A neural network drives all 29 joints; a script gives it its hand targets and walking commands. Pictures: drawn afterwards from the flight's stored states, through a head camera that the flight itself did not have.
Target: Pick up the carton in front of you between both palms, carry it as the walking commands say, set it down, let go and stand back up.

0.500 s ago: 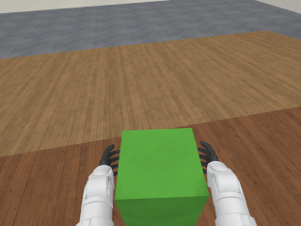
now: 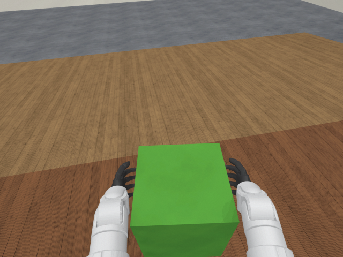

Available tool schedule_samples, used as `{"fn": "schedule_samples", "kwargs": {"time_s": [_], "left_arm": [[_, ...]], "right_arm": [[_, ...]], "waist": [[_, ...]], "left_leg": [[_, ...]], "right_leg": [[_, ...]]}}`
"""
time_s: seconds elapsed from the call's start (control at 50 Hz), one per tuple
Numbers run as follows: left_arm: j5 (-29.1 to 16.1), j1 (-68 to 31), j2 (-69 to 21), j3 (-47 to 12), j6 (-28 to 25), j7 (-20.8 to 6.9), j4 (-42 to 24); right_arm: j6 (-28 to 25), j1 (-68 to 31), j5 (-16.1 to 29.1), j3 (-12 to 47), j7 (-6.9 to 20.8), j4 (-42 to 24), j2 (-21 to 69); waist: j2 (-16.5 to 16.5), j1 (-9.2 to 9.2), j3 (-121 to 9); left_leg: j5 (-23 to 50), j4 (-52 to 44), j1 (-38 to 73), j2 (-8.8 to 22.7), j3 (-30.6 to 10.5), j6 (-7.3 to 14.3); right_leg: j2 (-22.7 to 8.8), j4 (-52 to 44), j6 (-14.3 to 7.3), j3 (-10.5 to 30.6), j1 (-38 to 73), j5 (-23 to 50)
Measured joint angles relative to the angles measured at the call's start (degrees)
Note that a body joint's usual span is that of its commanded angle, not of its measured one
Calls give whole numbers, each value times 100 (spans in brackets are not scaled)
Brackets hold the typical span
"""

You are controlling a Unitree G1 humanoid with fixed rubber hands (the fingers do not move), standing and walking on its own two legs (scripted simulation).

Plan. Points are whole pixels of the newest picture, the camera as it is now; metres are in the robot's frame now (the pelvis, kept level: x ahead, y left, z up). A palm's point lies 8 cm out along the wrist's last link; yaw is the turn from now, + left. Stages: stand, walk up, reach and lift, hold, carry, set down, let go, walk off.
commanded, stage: reach and lift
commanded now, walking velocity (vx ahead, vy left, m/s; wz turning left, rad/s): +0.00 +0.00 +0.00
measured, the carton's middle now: (181, 202) +0.30 +0.00 -0.04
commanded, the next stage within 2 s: hold in 0.30 s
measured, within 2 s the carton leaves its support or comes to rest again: neither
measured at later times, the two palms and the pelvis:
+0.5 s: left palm (116, 189) +0.29 +0.15 +0.05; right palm (245, 184) +0.28 -0.15 +0.05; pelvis +0.00 +0.00 +0.00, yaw +0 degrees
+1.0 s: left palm (117, 189) +0.28 +0.15 +0.05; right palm (245, 185) +0.28 -0.15 +0.05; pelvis -0.01 +0.00 +0.00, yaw +0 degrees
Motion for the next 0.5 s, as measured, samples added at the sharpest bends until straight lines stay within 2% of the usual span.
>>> {"fn": "schedule_samples", "kwargs": {"time_s": [0.5], "left_arm": [[-158, 211, 50, -275, 572, 48, -610]], "right_arm": [[564, 207, 147, 271, -47, -603, -48]], "waist": [[1, 2, -21]], "left_leg": [[94, -278, 445, 18, 18, 12]], "right_leg": [[-26, -281, -4, -9, 447, 93]]}}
